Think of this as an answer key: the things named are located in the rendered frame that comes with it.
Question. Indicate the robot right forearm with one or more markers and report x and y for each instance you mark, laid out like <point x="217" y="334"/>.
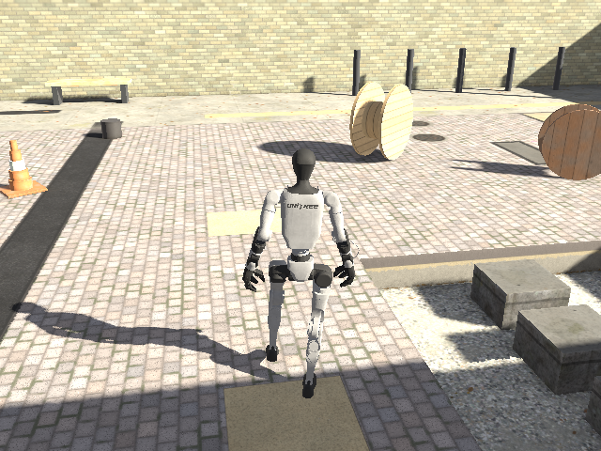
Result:
<point x="345" y="252"/>

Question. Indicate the left robot shin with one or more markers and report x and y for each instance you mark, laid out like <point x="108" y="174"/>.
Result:
<point x="274" y="319"/>

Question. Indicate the robot left forearm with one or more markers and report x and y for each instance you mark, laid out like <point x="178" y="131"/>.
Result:
<point x="255" y="252"/>

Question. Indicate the robot shin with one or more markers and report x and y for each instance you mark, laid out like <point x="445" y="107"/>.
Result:
<point x="274" y="319"/>
<point x="312" y="354"/>

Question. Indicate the robot left hand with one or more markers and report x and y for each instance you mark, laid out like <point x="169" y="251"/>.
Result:
<point x="248" y="276"/>

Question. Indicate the robot left upper arm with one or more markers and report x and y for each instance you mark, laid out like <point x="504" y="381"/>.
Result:
<point x="272" y="198"/>

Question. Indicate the right robot shin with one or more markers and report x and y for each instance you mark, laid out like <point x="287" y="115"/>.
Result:
<point x="312" y="354"/>

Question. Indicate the robot right upper arm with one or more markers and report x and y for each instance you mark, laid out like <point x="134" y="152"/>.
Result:
<point x="331" y="199"/>

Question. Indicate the robot right hand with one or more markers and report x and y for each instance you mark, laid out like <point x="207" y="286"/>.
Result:
<point x="345" y="272"/>

